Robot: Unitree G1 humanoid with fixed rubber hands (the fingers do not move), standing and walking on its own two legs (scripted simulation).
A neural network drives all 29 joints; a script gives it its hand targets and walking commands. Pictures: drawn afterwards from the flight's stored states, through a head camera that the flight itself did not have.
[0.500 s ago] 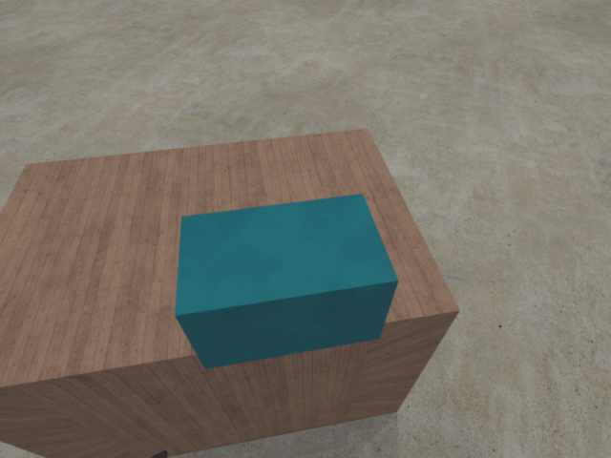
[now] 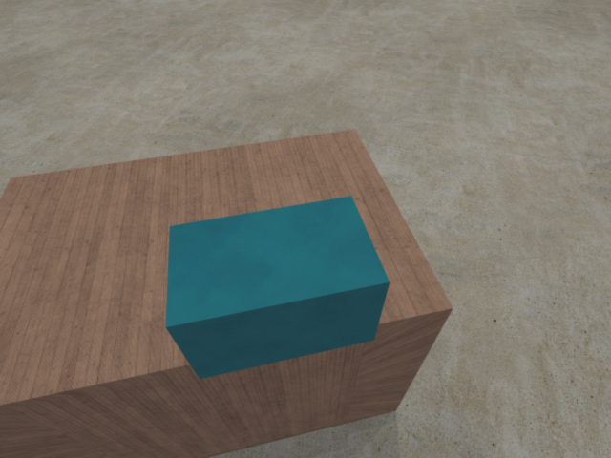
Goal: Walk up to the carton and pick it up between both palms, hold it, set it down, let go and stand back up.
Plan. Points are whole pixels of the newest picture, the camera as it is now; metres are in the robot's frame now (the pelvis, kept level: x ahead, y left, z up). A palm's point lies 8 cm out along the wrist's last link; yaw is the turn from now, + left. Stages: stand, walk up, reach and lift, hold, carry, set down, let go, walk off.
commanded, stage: stand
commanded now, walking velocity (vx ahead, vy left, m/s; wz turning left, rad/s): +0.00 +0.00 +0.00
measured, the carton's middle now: (276, 285) +0.39 +0.06 -0.04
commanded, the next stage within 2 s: none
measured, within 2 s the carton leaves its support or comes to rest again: neither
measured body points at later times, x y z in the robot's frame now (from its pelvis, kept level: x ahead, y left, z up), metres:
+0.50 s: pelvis +0.00 +0.00 +0.00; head +0.00 +0.00 +0.45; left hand +0.02 +0.23 -0.16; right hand -0.04 -0.24 -0.15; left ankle -0.03 +0.11 -0.74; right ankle +0.01 -0.14 -0.74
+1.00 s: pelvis +0.00 +0.00 +0.00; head +0.00 +0.00 +0.45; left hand +0.01 +0.23 -0.16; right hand -0.05 -0.23 -0.16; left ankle -0.03 +0.11 -0.74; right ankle +0.01 -0.14 -0.74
